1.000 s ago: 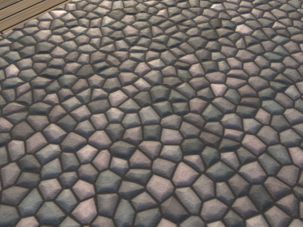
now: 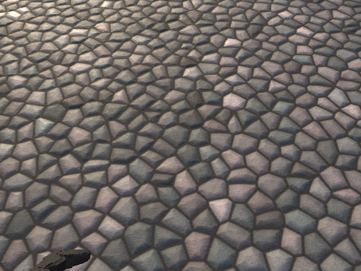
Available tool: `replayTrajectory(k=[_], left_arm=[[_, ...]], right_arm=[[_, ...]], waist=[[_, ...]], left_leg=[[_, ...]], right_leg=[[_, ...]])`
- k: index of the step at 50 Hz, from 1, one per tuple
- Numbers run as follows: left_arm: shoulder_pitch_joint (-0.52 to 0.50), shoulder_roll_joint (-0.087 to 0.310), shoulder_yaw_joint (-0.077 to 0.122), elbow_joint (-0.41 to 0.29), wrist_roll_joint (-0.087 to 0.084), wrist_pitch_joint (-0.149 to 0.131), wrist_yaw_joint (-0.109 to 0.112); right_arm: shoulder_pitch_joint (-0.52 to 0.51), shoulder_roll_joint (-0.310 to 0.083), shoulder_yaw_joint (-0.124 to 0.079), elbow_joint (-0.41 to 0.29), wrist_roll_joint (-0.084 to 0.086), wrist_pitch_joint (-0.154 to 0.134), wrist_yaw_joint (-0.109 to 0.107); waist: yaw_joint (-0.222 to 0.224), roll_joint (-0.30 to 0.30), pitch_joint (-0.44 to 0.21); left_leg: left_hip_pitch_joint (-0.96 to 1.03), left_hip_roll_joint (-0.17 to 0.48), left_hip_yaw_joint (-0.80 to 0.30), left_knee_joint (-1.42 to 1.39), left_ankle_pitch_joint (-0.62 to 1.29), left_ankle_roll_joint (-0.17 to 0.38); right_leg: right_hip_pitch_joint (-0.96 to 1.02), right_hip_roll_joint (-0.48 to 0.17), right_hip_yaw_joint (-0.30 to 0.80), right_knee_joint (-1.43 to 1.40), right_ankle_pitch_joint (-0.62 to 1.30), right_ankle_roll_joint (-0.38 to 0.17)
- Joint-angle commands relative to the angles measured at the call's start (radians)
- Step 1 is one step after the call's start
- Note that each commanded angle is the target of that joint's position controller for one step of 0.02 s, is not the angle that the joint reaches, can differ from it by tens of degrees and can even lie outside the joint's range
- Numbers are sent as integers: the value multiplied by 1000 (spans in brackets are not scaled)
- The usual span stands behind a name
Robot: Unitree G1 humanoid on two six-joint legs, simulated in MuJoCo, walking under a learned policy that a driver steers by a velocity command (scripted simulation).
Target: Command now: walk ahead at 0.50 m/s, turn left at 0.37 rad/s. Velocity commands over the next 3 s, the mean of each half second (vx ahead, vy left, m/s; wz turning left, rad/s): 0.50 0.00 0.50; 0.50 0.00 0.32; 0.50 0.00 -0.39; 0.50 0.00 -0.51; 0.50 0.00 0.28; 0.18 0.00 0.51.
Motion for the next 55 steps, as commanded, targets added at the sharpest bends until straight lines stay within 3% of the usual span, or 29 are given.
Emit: replayTrajectory(k=[1,3,6,12,17,19,20,21,22,23,24,25,26,27,28,32,37,40,42,44,46,47,48,49,50,51,52,53,55], left_arm=[[203,114,41,22,-5,3,4],[133,91,38,33,4,-9,0],[126,116,52,63,8,-27,6],[171,171,69,112,2,-14,27],[230,214,84,152,-24,16,31],[221,243,92,154,-31,30,34],[213,258,95,152,-35,38,38],[197,257,93,149,-39,47,41],[211,228,79,139,-25,44,46],[301,77,30,78,21,21,33],[226,123,28,65,-10,-22,20],[114,185,45,34,-51,-41,12],[94,169,37,26,-45,-52,16],[95,170,40,39,-17,-52,24],[115,182,49,45,-4,-42,26],[114,137,41,42,10,-1,24],[-52,88,14,15,1,-4,8],[-124,109,17,-7,-13,-12,-5],[-147,125,22,-22,-12,-20,-14],[-124,139,28,-22,-11,-25,-19],[-9,162,42,10,-11,-28,-17],[121,199,59,45,-5,-29,-13],[277,264,73,64,2,-28,-13],[337,303,86,97,-7,-17,-24],[324,216,62,89,-38,-13,-27],[256,180,51,72,-33,-5,-22],[215,176,47,59,-17,2,-19],[192,165,43,53,-11,6,-16],[179,149,37,47,-7,8,-8]], right_arm=[[-86,-116,-30,-112,1,-16,-5],[-68,-80,-33,-109,-3,11,-2],[-90,-47,-31,-128,-7,33,-2],[-265,-19,-16,-190,-12,26,30],[-386,-35,-17,-261,-10,29,57],[-363,-60,-31,-275,-13,33,62],[-300,-85,-45,-267,-14,36,60],[-157,-126,-72,-232,-11,38,55],[18,-203,-110,-186,-8,45,37],[14,-336,-132,-184,2,42,24],[45,-277,-108,-224,-7,25,29],[21,-210,-88,-212,-18,11,34],[-31,-182,-80,-214,-15,3,33],[-106,-146,-68,-226,-14,4,30],[-154,-119,-58,-245,-25,3,26],[-162,-137,-61,-244,-25,-3,7],[-88,-139,-56,-196,-19,-3,-8],[-37,-150,-57,-164,-15,-3,-4],[-17,-151,-57,-148,-14,1,-5],[-15,-156,-60,-137,-17,9,-8],[-47,-157,-59,-139,-18,18,-10],[-52,-133,-48,-144,-25,19,-11],[-16,-92,-29,-165,-46,15,-16],[88,-35,-14,-169,-30,-3,-12],[19,-116,-24,-173,-21,-16,-6],[-95,-146,-33,-198,-9,-27,0],[-161,-133,-29,-212,-21,-36,0],[-181,-122,-31,-221,-37,-42,0],[-159,-97,-31,-225,-47,-42,0]], waist=[[119,-124,-88],[64,-151,-27],[43,-104,-1],[96,-68,44],[128,-67,82],[97,-95,43],[55,-111,-5],[-28,-97,-79],[-104,-36,-172],[5,262,-236],[-49,170,-411],[-73,93,-281],[-35,42,-191],[12,-4,-127],[51,15,-105],[83,10,-61],[4,51,-17],[-28,57,14],[-32,60,26],[-14,80,27],[52,93,-23],[107,67,-124],[144,-66,-281],[105,-357,-343],[136,-248,-271],[142,-154,-135],[131,-65,-67],[106,-40,-32],[67,-90,-45]], left_leg=[[-475,96,-26,221,98,1],[-382,129,-30,166,179,-7],[-394,134,-35,120,265,-22],[-390,119,27,-207,517,-12],[-405,97,93,-348,418,39],[-315,43,150,-366,314,76],[-215,0,183,-370,267,99],[-20,-54,206,-430,303,131],[289,-33,108,-455,346,177],[639,244,-438,-520,245,354],[719,340,-774,-699,101,428],[651,314,-638,-724,164,364],[512,273,-512,-716,244,329],[365,233,-411,-718,347,300],[256,206,-348,-737,438,290],[88,159,-231,-791,578,292],[51,103,-122,-798,468,217],[113,145,-166,-779,401,213],[193,180,-203,-737,420,207],[252,207,-230,-700,487,193],[283,180,-182,-587,736,161],[244,126,-122,-416,832,131],[48,42,-56,-112,609,84],[-315,-98,-4,181,-27,8],[-451,-41,-72,269,-74,12],[-499,2,-52,264,19,17],[-480,32,-29,222,85,18],[-451,57,-25,150,132,11],[-365,75,-17,49,170,-9]], right_leg=[[452,-311,381,-290,-63,-177],[301,-263,244,-365,33,-156],[262,-265,120,-407,194,-167],[318,-249,-64,-421,244,-139],[469,-296,-121,-363,303,-108],[507,-297,-153,-252,586,-85],[510,-288,-171,-139,753,-73],[462,-255,-204,55,827,-47],[258,-214,-210,331,645,-2],[-226,-30,-167,716,-281,70],[-347,32,93,859,-429,63],[-435,-18,122,856,-336,38],[-417,-60,117,776,-250,21],[-350,-94,117,687,-197,25],[-267,-116,124,632,-161,29],[-194,-103,89,462,-66,80],[-119,-59,63,106,276,91],[-124,-46,71,22,295,70],[-154,-41,76,-21,233,42],[-136,-33,68,-47,150,13],[7,6,13,-92,117,-32],[203,-19,38,-72,160,-75],[501,-188,276,-40,204,-171],[760,-343,723,-187,-39,-311],[746,-335,799,-256,-249,-285],[621,-304,668,-271,-229,-247],[503,-264,574,-285,-124,-232],[421,-233,519,-301,-22,-230],[350,-180,445,-330,101,-228]])
Next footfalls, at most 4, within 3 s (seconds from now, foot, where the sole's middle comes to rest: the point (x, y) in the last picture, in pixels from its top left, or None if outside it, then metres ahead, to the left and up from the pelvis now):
0.44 left None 0.36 0.18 -0.77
0.94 right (158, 215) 0.69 0.10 -0.77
1.44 left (89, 183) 0.86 0.39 -0.77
1.94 right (150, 126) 1.15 0.12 -0.77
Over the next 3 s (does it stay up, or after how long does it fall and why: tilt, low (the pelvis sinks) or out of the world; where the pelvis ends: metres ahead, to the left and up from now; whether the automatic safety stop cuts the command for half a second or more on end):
stays up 1.50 0.25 0.00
